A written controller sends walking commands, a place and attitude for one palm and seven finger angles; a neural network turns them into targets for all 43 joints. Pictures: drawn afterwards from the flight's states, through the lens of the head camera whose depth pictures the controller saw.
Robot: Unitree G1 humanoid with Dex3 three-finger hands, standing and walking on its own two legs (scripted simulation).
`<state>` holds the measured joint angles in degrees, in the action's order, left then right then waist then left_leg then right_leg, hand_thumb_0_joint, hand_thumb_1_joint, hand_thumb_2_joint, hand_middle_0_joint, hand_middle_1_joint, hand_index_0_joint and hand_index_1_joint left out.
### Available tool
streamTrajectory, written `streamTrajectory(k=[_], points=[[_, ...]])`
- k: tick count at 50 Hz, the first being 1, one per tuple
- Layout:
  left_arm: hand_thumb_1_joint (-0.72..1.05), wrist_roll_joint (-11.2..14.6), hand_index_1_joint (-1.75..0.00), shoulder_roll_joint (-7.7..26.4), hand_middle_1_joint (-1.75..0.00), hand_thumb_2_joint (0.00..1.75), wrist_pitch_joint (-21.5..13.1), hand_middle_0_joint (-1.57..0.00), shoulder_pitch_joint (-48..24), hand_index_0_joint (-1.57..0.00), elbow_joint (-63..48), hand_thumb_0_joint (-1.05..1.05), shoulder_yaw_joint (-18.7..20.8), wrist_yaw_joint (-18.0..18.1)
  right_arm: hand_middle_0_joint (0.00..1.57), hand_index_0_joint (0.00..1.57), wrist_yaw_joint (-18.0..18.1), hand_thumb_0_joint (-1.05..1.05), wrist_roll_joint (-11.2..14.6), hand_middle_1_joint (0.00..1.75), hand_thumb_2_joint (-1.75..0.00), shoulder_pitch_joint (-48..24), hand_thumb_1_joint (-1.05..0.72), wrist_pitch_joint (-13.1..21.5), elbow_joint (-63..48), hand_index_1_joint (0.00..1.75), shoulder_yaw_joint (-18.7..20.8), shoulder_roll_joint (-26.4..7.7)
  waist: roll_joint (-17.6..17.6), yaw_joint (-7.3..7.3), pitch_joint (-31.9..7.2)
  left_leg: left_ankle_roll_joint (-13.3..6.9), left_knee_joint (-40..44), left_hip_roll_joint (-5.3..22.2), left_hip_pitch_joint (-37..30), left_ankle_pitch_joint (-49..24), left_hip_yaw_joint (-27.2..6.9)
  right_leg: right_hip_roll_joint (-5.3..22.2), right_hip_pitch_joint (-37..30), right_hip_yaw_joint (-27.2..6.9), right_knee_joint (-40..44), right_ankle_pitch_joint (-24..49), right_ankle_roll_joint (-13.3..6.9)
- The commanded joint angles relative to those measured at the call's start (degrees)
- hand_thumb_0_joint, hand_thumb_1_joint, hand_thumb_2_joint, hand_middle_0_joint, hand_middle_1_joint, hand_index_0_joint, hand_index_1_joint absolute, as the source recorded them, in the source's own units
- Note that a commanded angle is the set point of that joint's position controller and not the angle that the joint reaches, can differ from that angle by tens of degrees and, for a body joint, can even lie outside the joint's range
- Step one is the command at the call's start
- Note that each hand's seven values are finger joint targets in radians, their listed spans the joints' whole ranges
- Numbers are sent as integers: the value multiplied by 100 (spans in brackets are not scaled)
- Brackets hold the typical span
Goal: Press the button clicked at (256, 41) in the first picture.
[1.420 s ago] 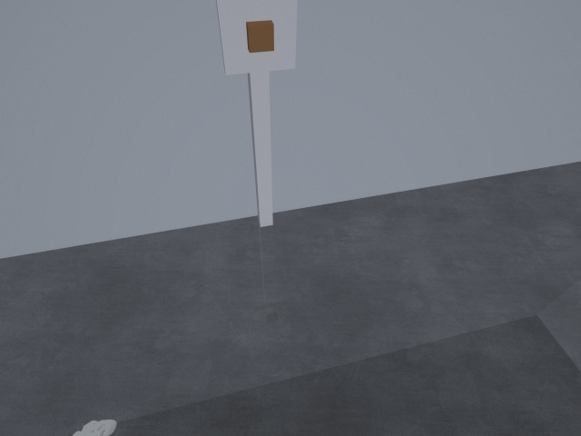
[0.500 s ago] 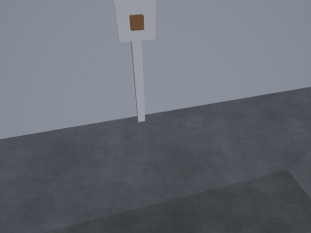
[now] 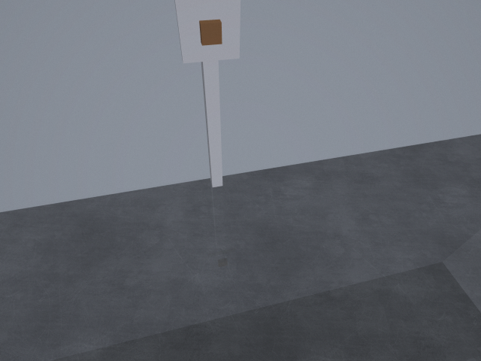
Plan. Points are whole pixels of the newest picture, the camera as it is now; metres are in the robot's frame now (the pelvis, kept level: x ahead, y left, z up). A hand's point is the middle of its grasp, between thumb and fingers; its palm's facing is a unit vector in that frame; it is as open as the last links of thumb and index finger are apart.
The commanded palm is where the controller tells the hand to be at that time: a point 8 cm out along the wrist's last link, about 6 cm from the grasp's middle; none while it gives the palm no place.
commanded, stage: look at it before walking up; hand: left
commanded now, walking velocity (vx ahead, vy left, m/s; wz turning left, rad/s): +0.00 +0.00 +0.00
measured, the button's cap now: (210, 32) +1.08 +0.16 +0.08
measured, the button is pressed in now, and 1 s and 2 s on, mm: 0 0 0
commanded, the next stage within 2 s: walk to a spot facing it in 0.02 s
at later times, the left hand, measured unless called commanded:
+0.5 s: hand out of the picture +0.06 +0.19 -0.18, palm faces -0.14 -0.96 -0.24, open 7.3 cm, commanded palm none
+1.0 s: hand (141, 353) +0.17 +0.21 -0.20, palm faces -0.31 -0.93 -0.18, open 7.3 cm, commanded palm none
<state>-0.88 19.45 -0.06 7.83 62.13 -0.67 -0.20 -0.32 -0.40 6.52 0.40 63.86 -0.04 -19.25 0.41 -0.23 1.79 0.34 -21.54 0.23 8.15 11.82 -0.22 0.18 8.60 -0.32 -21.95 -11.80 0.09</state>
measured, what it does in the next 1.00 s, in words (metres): walks ahead, turning right: left foot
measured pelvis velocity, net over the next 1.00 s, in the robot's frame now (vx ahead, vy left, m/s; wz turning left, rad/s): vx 0.14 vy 0.01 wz -0.44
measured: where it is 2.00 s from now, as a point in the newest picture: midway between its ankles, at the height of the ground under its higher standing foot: (286, 323)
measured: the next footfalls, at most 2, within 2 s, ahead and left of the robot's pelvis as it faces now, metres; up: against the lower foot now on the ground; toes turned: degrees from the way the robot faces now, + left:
left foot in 0.94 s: +0.26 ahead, +0.09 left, +0.00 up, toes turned -18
right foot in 1.46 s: +0.32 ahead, -0.25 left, +0.00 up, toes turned -50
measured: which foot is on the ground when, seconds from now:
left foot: down 0.00-0.52, up 0.54-0.92, down 0.94-1.00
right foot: down 0.00-0.94, up 0.96-1.00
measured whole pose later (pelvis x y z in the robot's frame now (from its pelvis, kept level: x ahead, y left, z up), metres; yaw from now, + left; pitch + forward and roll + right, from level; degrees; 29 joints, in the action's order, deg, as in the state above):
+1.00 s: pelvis +0.14 +0.01 -0.02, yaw -25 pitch +0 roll -1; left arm -1.6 12.9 0.6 23.0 59.1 4.6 -1.0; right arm -0.2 -1.3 7.4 3.7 51.2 1.8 -10.2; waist 2.7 3.1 1.6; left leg -0.6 -35.6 3.8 20.4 15.5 5.8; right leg -2.2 17.5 -5.4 -53.6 -27.7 -1.1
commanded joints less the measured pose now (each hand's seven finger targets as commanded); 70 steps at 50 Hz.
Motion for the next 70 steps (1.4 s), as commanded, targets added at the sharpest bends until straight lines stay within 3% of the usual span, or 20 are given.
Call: streamTrajectory(k=[1, 8, 13, 17, 21, 24, 25, 26, 27, 30, 33, 42, 45, 47, 48, 50, 53, 65, 68, 70], points=[[90, 23, -30, 1200, -30, 90, -156, -20, -238, -20, -352, 0, 256, 81, 20, 20, 98, 0, 2, 30, -90, -291, -90, 153, -342, 30, 196, -1201, -10, 21, -380, -192, 348, 652, -133, -793, -535, 672, -44, -585, 361, 729, -175], [90, 23, -30, 1174, -30, 90, -120, -20, -241, -20, -380, 0, 267, 73, 20, 20, 126, 0, -3, 30, -90, -263, -90, 149, -367, 30, 210, -1182, -38, 19, -347, -179, 248, 695, -243, -931, -428, 639, 47, -653, 280, 1045, -190], [90, 4, -30, 592, -30, 90, 149, -20, 210, -20, -579, 0, 257, 98, 20, 20, 198, 0, -21, 30, -90, 214, -90, -45, -553, 30, 223, -562, -22, -28, -295, -84, -276, 807, -161, -915, -35, 524, 557, -800, -372, 1543, -138], [90, -29, -30, 513, -30, 90, 228, -20, 343, -20, -903, 0, 350, 26, 20, 20, 209, 0, -45, 30, -90, 229, -90, -98, -876, 30, 357, -664, -293, -12, -313, -258, -251, 1122, 34, 42, -203, 205, 1030, -738, -995, 633, -113], [90, -70, -30, 221, -30, 90, 260, -20, 545, -20, -1129, 0, 462, -140, 20, 20, 131, 0, -65, 30, -90, 11, -90, -31, -1122, 30, 492, -903, -1208, 125, 30, -876, 802, 2129, 838, 2354, -983, 7, 1196, 93, -2706, -1641, 40], [90, -91, -30, 28, -30, 90, 147, -20, 1361, -20, -930, 0, 505, -197, 20, 20, 88, 0, -100, 30, -90, -140, -90, -36, -1175, 30, 479, -743, -403, 554, 175, -455, -557, 1620, 1751, 2526, -23, -79, -34, 410, -1489, -1229, -46], [90, -122, -30, 271, -30, 90, 41, -20, 1888, -20, -819, 0, 566, -143, 20, 20, 65, 0, -68, 30, -90, -152, -90, -64, -1272, 30, 424, -404, 857, 747, 318, -44, -2370, 928, 2536, 2680, 604, 502, -460, -929, -139, -2042, -360], [90, -114, -30, 835, -30, 90, -65, -20, 2327, -20, -763, 0, 659, -30, 20, 20, 15, 0, -47, 30, -90, -454, -90, -21, -1629, 30, 323, 25, 2371, 861, 450, 239, -4265, 155, 3933, 2826, 839, 1971, -608, -3795, 1290, -2397, -1037], [90, -20, -30, 802, -30, 90, -118, -20, 2353, -20, -848, 0, 648, 71, 20, 20, 13, 0, -71, 30, -90, -727, -90, 42, -1770, 30, 357, -257, 1454, 836, 535, 129, -4578, 420, 3822, 2055, -7, 2069, -183, -4303, 1654, -2692, -1322], [90, -60, -30, 380, -30, 90, -243, -20, 1406, -20, -1027, 0, 561, 66, 20, 20, -52, 0, -98, 30, -90, -253, -90, 127, -1528, 30, 413, -112, 367, 186, 415, 220, -4314, 702, 3235, 863, -69, 1579, 186, -2908, 1232, -1820, -1257], [90, -40, -30, 216, -30, 90, -323, -20, 1638, -20, -873, 0, 547, 29, 20, 20, -51, 0, -83, 30, -90, -70, -90, 115, -1428, 30, 405, 138, 507, 155, 137, 315, -3808, 590, 2871, 398, 179, 1165, 6, -2041, 973, -151, -1104], [90, -95, -30, 249, -30, 90, -268, -20, 1748, -20, -733, 0, 638, 59, 20, 20, -57, 0, -11, 30, -90, -464, -90, 262, -1750, 30, 393, 327, 846, 320, 41, 254, -1869, 310, 1926, 557, 308, 1051, -6, -2040, 534, 364, -1013], [90, -50, -30, 121, -30, 90, -225, -20, 1299, -20, -855, 0, 683, 38, 20, 20, 94, 0, -8, 30, -90, 879, -90, 366, -1327, 30, 469, -2, 251, -295, -377, 144, -375, 301, -651, 230, 277, 417, 1199, -1579, -810, 353, -633], [90, 12, -30, -411, -30, 90, -232, -20, 1362, -20, -1098, 0, 623, -91, 20, 20, 174, 0, -114, 30, -90, 2210, -90, 365, -1032, 30, 651, -1001, -1915, -623, -997, -678, 728, 2916, -2063, 1624, -2786, -489, 3087, -179, -3928, -2229, -110], [90, -35, -30, -265, -30, 90, -241, -20, 1100, -20, -1142, 0, 639, -109, 20, 20, 165, 0, -110, 30, -90, 1871, -90, 328, -1105, 30, 599, -792, -1301, -552, -609, -905, 1012, 3046, -1269, 2288, -2904, -107, 3209, -310, -4620, -2078, -152], [90, -102, -30, -268, -30, 90, -175, -20, 751, -20, -1067, 0, 675, -202, 20, 20, 165, 0, -107, 30, -90, 1260, -90, 368, -1199, 30, 449, -177, -992, -255, 210, -744, 1162, 2511, -166, 2033, -1883, 343, 3283, -207, -5144, -1203, -107], [90, -129, -30, -475, -30, 90, 21, -20, 915, -20, -1010, 0, 659, -296, 20, 20, 192, 0, -90, 30, -90, 1016, -90, 467, -1153, 30, 341, 196, -933, 94, 370, -529, 1146, 1964, 427, 622, -319, 538, 2875, -37, -4916, -334, 34], [90, -111, -30, -681, -30, 90, 95, -20, -1065, -20, -1620, 0, 478, -347, 20, 20, 173, 0, -142, 30, -90, 2112, -90, 434, -604, 30, 369, 106, -692, -347, 684, -611, 789, 1985, -738, -1959, 1275, 454, 2960, 681, -2293, 282, 10], [90, -99, -30, -563, -30, 90, 47, -20, -997, -20, -1628, 0, 487, -329, 20, 20, 176, 0, -147, 30, -90, 2087, -90, 399, -592, 30, 405, -58, -743, -234, 448, -544, 194, 2074, -1074, -3264, 1556, 207, 2393, 850, -1786, -89, -237], [90, -108, -30, -375, -30, 90, -20, -20, -243, -20, -1430, 0, 547, -291, 20, 20, 159, 0, -117, 30, -90, 1940, -90, 372, -666, 30, 451, -274, -799, 155, -89, -402, -1068, 2015, -1107, -4696, 1847, -151, 1284, 1092, -1401, -353, -442]])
